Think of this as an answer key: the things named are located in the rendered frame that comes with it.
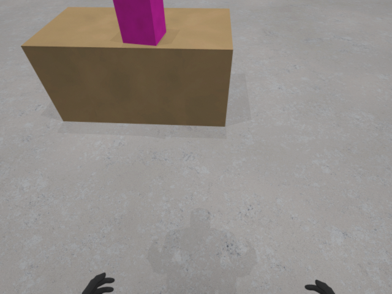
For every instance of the carton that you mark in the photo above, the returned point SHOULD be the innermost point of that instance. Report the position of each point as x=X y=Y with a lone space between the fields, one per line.
x=141 y=21

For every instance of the right robot hand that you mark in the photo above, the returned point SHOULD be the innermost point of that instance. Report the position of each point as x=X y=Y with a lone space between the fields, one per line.
x=320 y=287

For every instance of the left robot hand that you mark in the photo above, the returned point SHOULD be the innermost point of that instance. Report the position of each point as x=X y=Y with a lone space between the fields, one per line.
x=99 y=280

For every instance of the pedestal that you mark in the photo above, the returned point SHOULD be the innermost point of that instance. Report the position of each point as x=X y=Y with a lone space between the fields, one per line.
x=92 y=76

